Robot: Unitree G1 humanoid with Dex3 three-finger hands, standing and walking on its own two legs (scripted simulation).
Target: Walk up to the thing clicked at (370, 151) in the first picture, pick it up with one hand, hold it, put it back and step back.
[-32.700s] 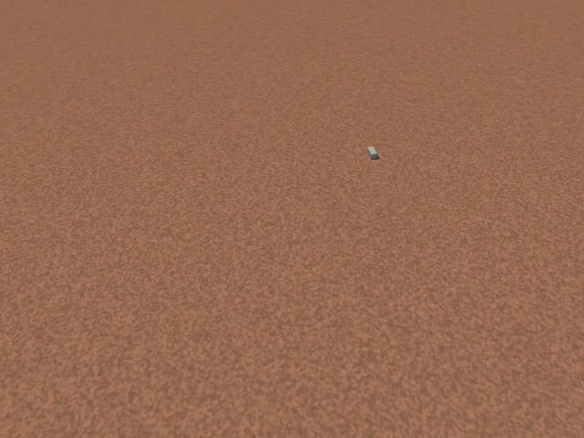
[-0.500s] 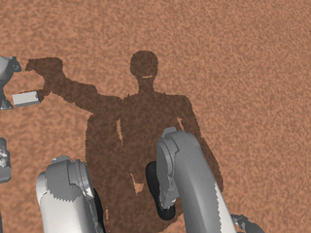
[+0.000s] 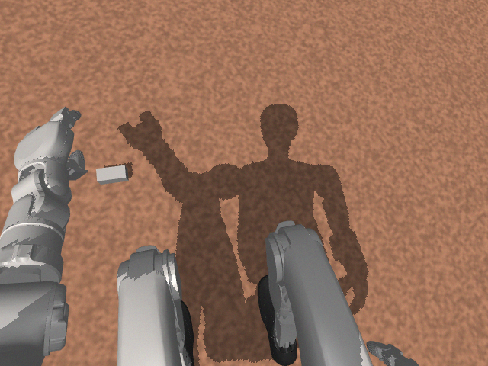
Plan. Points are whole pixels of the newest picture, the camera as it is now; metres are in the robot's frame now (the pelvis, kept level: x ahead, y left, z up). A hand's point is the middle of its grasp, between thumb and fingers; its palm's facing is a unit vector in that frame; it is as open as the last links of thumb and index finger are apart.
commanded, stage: home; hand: left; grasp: from above
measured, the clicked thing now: (112, 174) +0.52 +0.26 -0.38
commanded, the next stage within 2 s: none
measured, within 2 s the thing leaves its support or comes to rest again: neither
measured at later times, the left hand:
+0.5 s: hand (33, 270) +0.29 +0.21 +0.08, palm faces +0.06 -0.95 -0.31, open 7.4 cm
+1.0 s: hand out of the picture +0.22 +0.20 +0.26, palm faces +0.18 -0.96 -0.21, open 7.4 cm
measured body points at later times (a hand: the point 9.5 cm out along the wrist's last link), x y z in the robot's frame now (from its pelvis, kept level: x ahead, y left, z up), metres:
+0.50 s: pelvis +0.01 -0.01 +0.18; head +0.13 +0.02 +0.61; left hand +0.28 +0.26 +0.10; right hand +0.22 -0.23 +0.09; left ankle +0.07 +0.11 -0.36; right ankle +0.10 -0.13 -0.36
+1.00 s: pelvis +0.07 +0.00 +0.31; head +0.09 +0.01 +0.76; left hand +0.21 +0.25 +0.28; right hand +0.24 -0.23 +0.25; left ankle +0.07 +0.11 -0.36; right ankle +0.10 -0.13 -0.36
